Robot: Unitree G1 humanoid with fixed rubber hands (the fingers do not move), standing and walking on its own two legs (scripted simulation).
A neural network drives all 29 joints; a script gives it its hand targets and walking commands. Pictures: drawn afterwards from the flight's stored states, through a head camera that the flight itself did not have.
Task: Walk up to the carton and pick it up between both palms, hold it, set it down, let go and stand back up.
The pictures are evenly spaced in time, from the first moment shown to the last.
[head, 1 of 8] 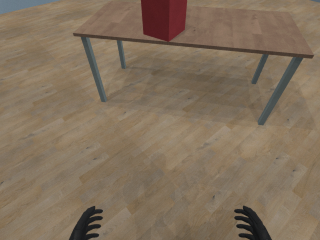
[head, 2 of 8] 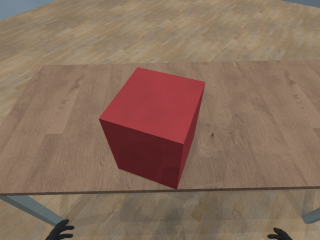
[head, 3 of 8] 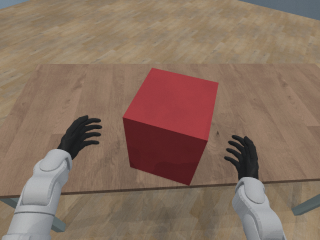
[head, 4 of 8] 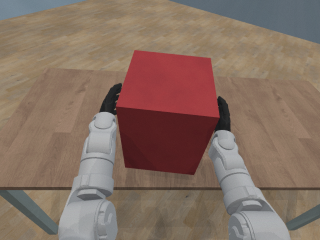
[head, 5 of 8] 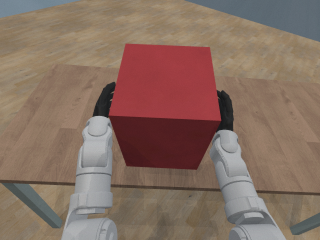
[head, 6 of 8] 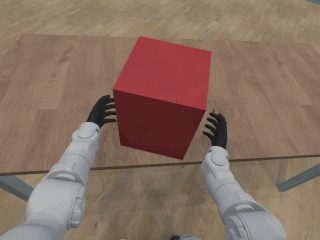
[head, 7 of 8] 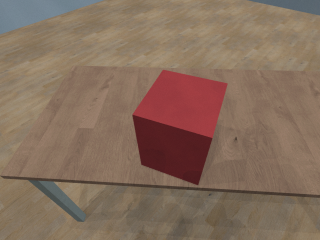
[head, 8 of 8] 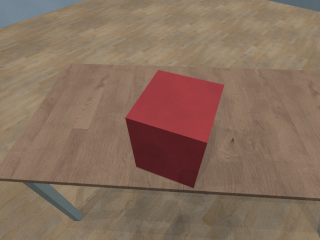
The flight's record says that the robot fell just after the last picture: no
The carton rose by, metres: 0.18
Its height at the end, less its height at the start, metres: +0.00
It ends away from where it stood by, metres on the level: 0.02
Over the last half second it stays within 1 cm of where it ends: yes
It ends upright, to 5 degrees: yes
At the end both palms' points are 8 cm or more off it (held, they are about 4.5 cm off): yes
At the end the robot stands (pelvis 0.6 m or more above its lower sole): yes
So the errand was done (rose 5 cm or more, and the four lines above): yes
